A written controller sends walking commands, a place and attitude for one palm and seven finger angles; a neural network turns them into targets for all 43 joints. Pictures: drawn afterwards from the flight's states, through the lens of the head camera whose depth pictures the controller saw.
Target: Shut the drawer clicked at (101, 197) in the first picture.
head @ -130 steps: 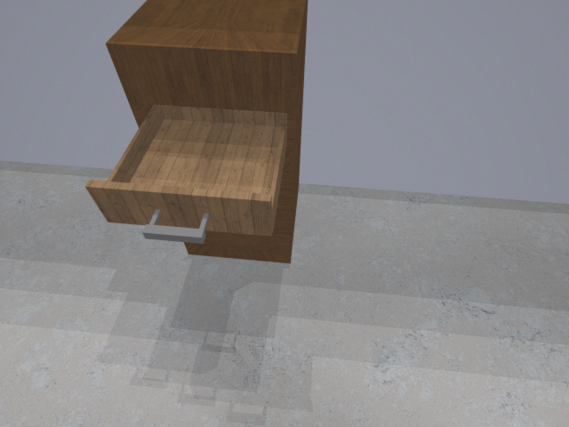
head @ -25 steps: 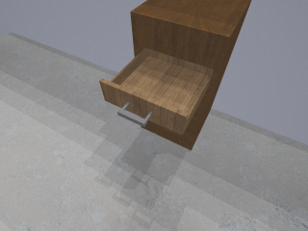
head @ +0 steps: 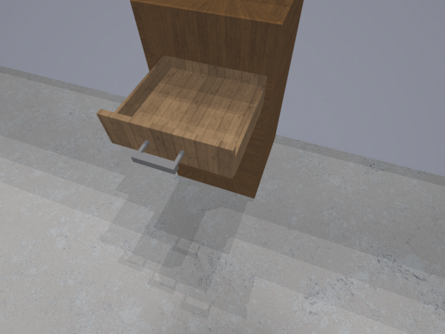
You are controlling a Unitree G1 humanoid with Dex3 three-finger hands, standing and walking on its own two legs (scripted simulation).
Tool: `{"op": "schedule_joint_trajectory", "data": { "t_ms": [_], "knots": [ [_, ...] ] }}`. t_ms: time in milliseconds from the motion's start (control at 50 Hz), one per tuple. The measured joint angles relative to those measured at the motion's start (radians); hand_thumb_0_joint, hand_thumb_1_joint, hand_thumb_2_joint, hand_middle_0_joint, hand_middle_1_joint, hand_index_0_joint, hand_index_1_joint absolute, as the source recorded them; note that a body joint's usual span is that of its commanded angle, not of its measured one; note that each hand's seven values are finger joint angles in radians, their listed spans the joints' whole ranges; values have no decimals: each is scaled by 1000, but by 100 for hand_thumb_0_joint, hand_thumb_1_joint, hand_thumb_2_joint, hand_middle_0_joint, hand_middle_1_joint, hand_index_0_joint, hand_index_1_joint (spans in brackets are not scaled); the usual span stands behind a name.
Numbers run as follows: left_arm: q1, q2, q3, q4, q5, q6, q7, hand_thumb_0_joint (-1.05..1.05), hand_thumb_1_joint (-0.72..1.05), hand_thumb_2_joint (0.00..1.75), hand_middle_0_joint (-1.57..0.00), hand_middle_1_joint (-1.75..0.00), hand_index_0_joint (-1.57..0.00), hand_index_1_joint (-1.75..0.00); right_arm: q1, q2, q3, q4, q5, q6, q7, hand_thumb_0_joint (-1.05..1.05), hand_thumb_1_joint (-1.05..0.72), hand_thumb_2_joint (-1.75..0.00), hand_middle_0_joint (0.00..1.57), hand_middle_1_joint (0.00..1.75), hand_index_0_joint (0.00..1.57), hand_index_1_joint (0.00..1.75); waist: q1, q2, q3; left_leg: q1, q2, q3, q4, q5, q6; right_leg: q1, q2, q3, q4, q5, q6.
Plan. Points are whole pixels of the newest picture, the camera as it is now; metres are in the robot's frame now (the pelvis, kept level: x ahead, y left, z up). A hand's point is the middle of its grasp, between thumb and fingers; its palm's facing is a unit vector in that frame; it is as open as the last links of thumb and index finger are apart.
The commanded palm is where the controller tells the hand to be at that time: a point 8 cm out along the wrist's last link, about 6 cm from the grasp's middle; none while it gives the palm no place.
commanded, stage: turn to face it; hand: left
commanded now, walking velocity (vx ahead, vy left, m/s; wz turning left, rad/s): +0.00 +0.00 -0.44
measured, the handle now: (158, 155) +0.53 +0.21 -0.09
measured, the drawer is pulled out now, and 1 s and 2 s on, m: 0.30 0.30 0.30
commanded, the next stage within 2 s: take the last steps up to it in 0.42 s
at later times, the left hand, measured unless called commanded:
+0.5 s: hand out of the picture +0.08 +0.17 -0.15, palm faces -0.08 -0.97 -0.22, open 7.4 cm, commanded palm none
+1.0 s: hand (159, 292) +0.21 +0.16 -0.17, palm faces -0.17 -0.96 -0.21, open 7.4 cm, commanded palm none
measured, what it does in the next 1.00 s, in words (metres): walks ahead: left foot, then right foot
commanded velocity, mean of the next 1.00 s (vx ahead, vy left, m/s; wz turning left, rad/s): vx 0.02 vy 0.04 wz -0.15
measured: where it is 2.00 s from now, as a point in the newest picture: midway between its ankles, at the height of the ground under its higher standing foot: outside the picture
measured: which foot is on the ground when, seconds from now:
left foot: down 0.00-0.04, up 0.06-0.56, down 0.58-1.00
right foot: down 0.00-0.58, up 0.60-0.78, down 0.80-1.00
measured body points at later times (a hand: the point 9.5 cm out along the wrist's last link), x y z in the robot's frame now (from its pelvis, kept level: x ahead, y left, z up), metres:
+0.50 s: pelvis +0.03 -0.01 +0.02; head +0.08 -0.02 +0.46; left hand +0.08 +0.22 -0.14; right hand +0.13 -0.27 -0.12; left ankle +0.06 +0.13 -0.68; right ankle -0.03 -0.07 -0.73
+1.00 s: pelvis +0.12 -0.01 +0.00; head +0.16 -0.02 +0.45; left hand +0.22 +0.21 -0.15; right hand +0.02 -0.23 -0.15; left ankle +0.14 +0.11 -0.73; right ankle +0.03 -0.11 -0.73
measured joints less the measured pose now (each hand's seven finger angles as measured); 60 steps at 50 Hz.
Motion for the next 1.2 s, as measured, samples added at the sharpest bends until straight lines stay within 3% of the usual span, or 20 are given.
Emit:
{"op": "schedule_joint_trajectory", "data": {
  "t_ms": [40, 80, 140, 200, 420, 500, 560, 580, 640, 700, 760, 800, 820, 900, 940, 980, 1060, 1200],
  "knots": [
    [-18, 6, 5, -25, 5, -10, -3, 0, 91, 90, -20, -30, -20, -30, -2, -16, -4, -6, 2, 7, 3, 0, -91, -90, 20, 30, 20, 30, -3, 29, 9, -22, 24, -5, 52, -18, -1, 9, 11, -24, -30, 40, -16],
    [-29, 10, 1, -46, 7, -25, 1, 0, 91, 90, -20, -30, -20, -30, -16, -29, -11, -2, 9, 30, 8, 0, -91, -89, 20, 30, 20, 30, -7, 43, 12, -91, 9, -57, 222, -133, 3, 14, 22, -32, -46, 44, -47],
    [-28, 13, -6, -66, 4, -32, 16, 0, 91, 90, -20, -30, -20, -30, -56, -42, -18, -5, 14, 45, 11, 0, -91, -89, 20, 30, 20, 30, 7, 28, 15, -181, -32, -100, 448, -153, -5, 36, 28, 0, -114, 82, -68],
    [-8, 11, -15, -69, 2, -34, 21, 0, 91, 90, -20, -30, -20, -30, -98, -49, -19, -29, 16, 41, 15, 1, -91, -90, 20, 30, 20, 30, 11, 13, 11, -224, -44, -107, 504, -111, -18, 59, 34, 45, -183, 128, -71],
    [49, -23, -30, -72, 9, -29, 18, 0, 90, 90, -20, -30, -20, -30, -192, -40, -9, -86, 25, 34, 22, 0, -91, -90, 20, 30, 20, 30, 31, -9, -4, -234, -58, -148, 382, -65, -13, 116, 75, 141, -272, 168, -70],
    [59, -20, -29, -67, 11, -29, 18, 0, 90, 90, -20, -30, -21, -30, -190, -26, -2, -96, 29, 25, 23, 0, -91, -90, 20, 30, 20, 30, 36, -25, -9, -180, -74, -140, 245, -67, 1, 125, 81, 163, -263, 150, -61],
    [68, -13, -25, -60, 4, -29, 19, 0, 90, 90, -20, -30, -21, -30, -167, -17, 7, -106, 28, 5, 23, 0, -91, -90, 20, 30, 20, 30, 26, -29, -23, -90, -77, -138, 30, 56, 21, 112, 96, 174, -213, 111, -48],
    [74, -15, -26, -60, -1, -31, 18, 0, 90, 90, -20, -30, -21, -30, -149, -25, 10, -115, 22, -8, 24, 0, -91, -90, 20, 30, 20, 30, 18, -7, -38, -60, -58, -154, -35, 95, 40, 87, 117, 162, -167, 88, -37],
    [36, 12, -25, -52, -2, -31, 15, 0, 90, 90, -20, -30, -20, -30, -110, -6, 23, -107, 2, -20, 19, 0, -91, -90, 20, 30, 20, 30, 15, -50, -23, -57, -84, -130, -11, 28, 50, -13, 64, 96, 82, -80, 9],
    [-11, 19, -29, -49, 0, -32, 7, 0, 91, 90, -20, -30, -20, -30, -50, 2, 39, -86, -8, -24, 20, 0, -91, -90, 20, 30, 20, 30, 6, -43, -6, -20, -90, -130, -58, 47, 50, -71, 14, 41, 200, -108, 20],
    [-43, 12, -41, -57, -1, -42, -2, 0, 91, 90, -20, -30, -20, -30, 12, 2, 44, -44, -9, -21, 23, 0, -91, -90, 20, 30, 20, 30, -6, -12, -3, 15, -82, -139, -93, 55, 48, -44, -23, -4, 69, -69, 19],
    [-44, 14, -47, -69, 1, -58, -7, 0, 91, 90, -20, -30, -20, -30, 58, 2, 43, -14, 0, -15, 29, 0, -92, -89, 20, 30, 20, 30, -9, -13, -16, 12, -88, -134, -61, 26, 41, 15, -44, 2, -111, 33, 12],
    [-45, 13, -47, -67, 3, -68, -6, 0, 91, 90, -20, -30, -20, -30, 74, -1, 41, 1, 4, -10, 34, 0, -92, -89, 20, 30, 20, 30, -12, -9, -17, 5, -85, -126, -22, -6, 41, 24, -45, 3, -132, 105, 13],
    [-37, -9, -53, -48, 7, -73, 0, 0, 91, 90, -20, -30, -20, -30, 117, -23, 21, 54, 6, 9, 44, 1, -92, -89, 20, 30, 20, 30, -37, 18, -18, -57, -68, -99, 165, -141, 39, 85, -44, -24, -143, 71, 15],
    [-28, -11, -52, -36, 5, -69, 8, 0, 91, 90, -20, -30, -20, -30, 123, -24, 18, 63, 11, 5, 41, 1, -92, -89, 20, 30, 20, 30, -41, 5, -16, -55, -61, -79, 102, -85, 33, 116, -52, -22, -169, 65, 21],
    [-20, -14, -56, -19, -4, -62, 16, 0, 91, 90, -20, -30, -20, -30, 130, -28, 21, 65, 11, -13, 36, 1, -91, -90, 20, 30, 20, 30, -39, 6, -18, -31, -48, -77, -11, 113, 37, 124, -47, -21, -155, 47, 31],
    [-22, -13, -62, 16, -9, -39, 34, 0, 91, 90, -20, -30, -20, -30, 105, -3, 28, 75, 14, -21, 19, 1, -91, -90, 20, 30, 20, 30, -35, -26, -23, -1, -61, -60, -32, 25, 42, 127, -65, -15, -140, 52, 39],
    [-41, -6, -51, -3, -13, -27, 30, 0, 91, 90, -20, -30, -20, -30, 25, 26, 21, 24, 14, 1, 9, 0, -92, -89, 20, 30, 20, 30, -29, -7, 3, 12, -48, -53, -77, 48, 27, 106, -60, -61, -144, 52, 18]
  ]
}}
